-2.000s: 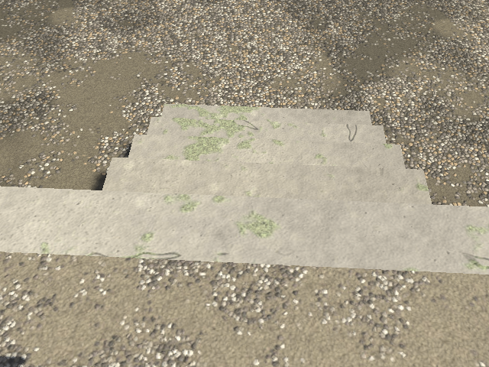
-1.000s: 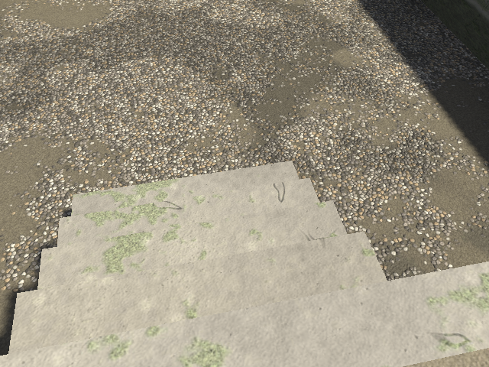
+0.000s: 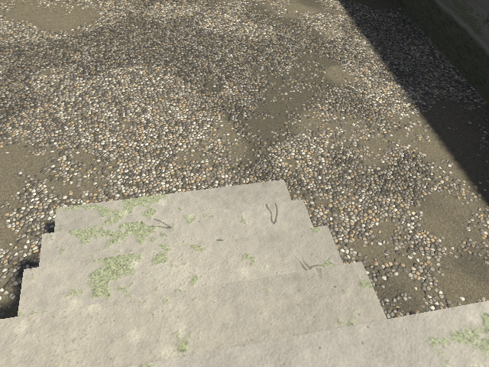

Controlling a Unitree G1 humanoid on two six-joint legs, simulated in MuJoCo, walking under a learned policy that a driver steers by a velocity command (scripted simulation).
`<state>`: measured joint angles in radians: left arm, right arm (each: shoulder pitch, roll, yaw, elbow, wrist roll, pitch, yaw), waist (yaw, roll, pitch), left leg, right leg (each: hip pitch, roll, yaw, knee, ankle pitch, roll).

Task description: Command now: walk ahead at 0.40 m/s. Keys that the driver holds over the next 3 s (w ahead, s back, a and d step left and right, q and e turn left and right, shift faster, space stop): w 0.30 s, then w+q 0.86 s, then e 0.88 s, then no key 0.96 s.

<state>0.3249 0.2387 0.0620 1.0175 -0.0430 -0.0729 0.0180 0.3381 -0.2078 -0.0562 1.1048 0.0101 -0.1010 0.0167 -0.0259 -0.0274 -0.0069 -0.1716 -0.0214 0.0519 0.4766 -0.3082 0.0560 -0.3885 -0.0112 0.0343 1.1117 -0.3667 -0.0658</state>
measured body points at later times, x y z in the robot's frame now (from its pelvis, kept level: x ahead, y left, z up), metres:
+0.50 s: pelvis +0.27 -0.05 -0.01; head +0.30 -0.05 +0.44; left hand +0.41 +0.20 -0.13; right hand +0.23 -0.31 -0.16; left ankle +0.10 +0.08 -0.63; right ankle +0.36 -0.14 -0.74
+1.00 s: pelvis +0.50 +0.03 -0.05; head +0.51 +0.04 +0.40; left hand +0.49 +0.31 -0.19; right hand +0.66 -0.22 -0.17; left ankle +0.48 +0.12 -0.74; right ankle +0.40 -0.14 -0.65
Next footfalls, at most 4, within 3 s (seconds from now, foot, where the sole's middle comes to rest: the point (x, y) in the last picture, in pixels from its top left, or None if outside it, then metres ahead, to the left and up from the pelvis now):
0.38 right None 0.40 -0.14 -0.78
0.96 left None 0.52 0.13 -0.78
1.30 right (224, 317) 0.77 0.04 -0.94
1.62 left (144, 310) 0.79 0.31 -0.94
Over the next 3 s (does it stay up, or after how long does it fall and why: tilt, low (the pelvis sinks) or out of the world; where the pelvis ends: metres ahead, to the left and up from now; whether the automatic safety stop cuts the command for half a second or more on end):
stays up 0.73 0.17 -0.16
